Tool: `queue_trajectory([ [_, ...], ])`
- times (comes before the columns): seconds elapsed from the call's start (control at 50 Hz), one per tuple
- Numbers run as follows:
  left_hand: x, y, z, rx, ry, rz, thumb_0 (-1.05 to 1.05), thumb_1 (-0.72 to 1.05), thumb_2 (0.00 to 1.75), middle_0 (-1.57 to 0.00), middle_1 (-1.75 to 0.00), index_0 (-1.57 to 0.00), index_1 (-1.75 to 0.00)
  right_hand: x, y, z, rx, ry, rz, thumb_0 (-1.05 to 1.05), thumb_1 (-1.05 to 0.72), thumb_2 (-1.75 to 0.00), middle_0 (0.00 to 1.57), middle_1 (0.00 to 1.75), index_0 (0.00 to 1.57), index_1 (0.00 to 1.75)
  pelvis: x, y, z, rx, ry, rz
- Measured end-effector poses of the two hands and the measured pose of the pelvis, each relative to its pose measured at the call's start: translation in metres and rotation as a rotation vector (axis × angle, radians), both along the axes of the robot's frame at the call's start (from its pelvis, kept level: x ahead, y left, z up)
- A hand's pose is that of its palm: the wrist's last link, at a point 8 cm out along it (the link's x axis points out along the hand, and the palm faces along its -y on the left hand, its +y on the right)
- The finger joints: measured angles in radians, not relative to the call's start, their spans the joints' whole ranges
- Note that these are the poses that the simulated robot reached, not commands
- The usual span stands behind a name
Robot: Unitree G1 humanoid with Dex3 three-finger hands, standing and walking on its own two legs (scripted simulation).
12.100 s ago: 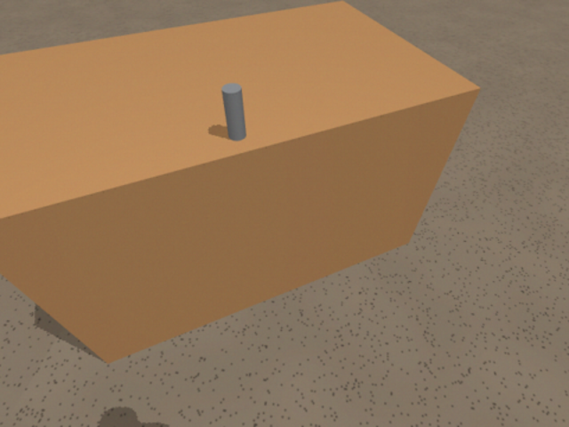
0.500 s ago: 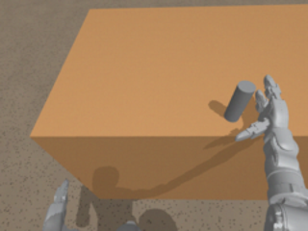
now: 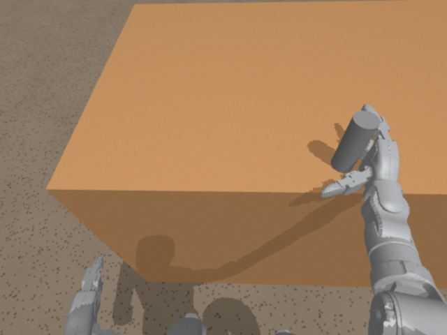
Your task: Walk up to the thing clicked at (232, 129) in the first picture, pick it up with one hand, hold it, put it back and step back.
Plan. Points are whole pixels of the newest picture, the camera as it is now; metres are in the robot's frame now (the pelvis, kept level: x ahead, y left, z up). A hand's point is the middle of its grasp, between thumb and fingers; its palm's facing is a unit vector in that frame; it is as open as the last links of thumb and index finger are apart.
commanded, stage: close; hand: right
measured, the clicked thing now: (352, 144) +0.44 -0.19 +0.08
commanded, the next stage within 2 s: settle in 0.54 s
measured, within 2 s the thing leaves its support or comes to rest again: leaves its support in 0.84 s
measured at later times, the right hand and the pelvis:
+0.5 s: hand (343, 150) +0.44 -0.18 +0.07, palm faces +0.13 +0.99 +0.01, open 9.2 cm; pelvis +0.01 +0.00 +0.00, yaw +0 degrees
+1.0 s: hand (355, 130) +0.46 -0.19 +0.10, palm faces +0.14 +0.99 +0.00, open 5.4 cm; pelvis +0.01 +0.00 +0.00, yaw +0 degrees
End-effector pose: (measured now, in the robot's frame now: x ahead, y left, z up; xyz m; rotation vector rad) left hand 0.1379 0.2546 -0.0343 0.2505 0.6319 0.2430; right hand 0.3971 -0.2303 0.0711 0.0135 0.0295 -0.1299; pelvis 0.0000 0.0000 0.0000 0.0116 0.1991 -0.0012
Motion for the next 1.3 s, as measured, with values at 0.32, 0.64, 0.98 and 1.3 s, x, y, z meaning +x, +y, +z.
queue_trajectory([
  [0.32,-0.004,0.007,0.002,0.021,0.016,0.004,-0.01,-0.55,0.07,-0.06,-0.05,-0.05,-0.06,0.017,0.001,0.002,0.001,0.0,0.018,-0.01,0.46,-0.26,0.68,0.47,0.68,0.47,0.005,-0.002,-0.002,0.001,0.026,0.004],
  [0.64,0.002,0.01,0.004,0.031,0.017,0.006,-0.01,-0.54,0.06,-0.06,-0.05,-0.06,-0.05,0.022,-0.01,0.0,-0.008,-0.008,-0.013,-0.01,-0.01,-0.74,1.08,0.93,1.07,0.93,0.005,0.0,-0.003,0.001,0.03,-0.004],
  [0.98,0.002,0.0,-0.001,-0.001,0.029,0.006,-0.01,-0.56,0.07,-0.08,-0.06,-0.07,-0.07,0.033,-0.014,0.03,-0.016,-0.016,-0.008,0.0,-0.15,-1.13,1.01,1.14,1.0,1.13,0.008,-0.005,0.003,0.004,0.016,0.001],
  [1.3,0.008,0.006,0.004,-0.009,0.032,0.03,-0.01,-0.55,0.06,-0.07,-0.06,-0.06,-0.06,0.035,-0.011,0.057,-0.016,-0.018,-0.004,0.0,-0.15,-1.14,1.01,1.14,1.0,1.13,0.012,-0.003,0.014,0.0,-0.021,0.0],
])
